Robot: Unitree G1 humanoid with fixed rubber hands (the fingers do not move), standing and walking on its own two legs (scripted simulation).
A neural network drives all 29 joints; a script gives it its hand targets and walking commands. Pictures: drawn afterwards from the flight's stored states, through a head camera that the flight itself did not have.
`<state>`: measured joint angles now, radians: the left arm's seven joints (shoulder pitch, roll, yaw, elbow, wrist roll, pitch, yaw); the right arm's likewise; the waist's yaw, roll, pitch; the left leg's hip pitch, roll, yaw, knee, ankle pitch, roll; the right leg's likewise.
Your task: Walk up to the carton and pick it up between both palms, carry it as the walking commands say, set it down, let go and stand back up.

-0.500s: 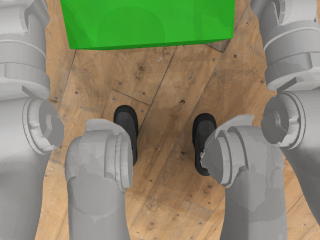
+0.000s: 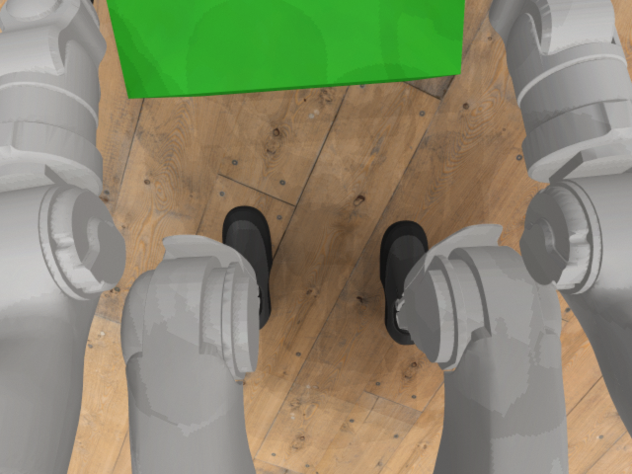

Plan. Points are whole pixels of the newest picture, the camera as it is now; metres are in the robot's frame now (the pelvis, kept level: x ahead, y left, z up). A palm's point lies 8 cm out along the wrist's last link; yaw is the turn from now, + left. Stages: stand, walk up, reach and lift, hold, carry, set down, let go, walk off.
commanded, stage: set down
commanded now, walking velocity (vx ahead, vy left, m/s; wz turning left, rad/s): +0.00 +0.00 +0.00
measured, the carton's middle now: out of the picture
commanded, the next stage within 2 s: let go in 1.80 s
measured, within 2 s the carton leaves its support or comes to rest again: neither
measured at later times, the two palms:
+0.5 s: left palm out of the picture +0.55 +0.26 -0.18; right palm out of the picture +0.56 -0.16 -0.20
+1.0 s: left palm out of the picture +0.57 +0.29 -0.05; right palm out of the picture +0.59 -0.15 -0.06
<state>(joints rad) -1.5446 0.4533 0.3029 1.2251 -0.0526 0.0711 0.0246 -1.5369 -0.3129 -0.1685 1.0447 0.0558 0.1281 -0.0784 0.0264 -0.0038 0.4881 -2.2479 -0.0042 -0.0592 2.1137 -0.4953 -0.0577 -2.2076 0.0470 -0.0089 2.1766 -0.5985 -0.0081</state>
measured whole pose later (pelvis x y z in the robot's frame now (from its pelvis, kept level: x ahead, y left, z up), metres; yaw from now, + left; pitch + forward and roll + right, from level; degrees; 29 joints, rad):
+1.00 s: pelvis +0.00 +0.02 +0.05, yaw -2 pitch +28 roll -3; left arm -1.49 0.54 0.22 0.94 -0.18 0.22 0.05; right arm -1.54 -0.43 -0.10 0.98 0.19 0.26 -0.08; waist 0.05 -0.01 0.49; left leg -2.00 0.00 -0.06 2.03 -0.53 -0.02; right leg -1.92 0.05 -0.01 2.05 -0.63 0.02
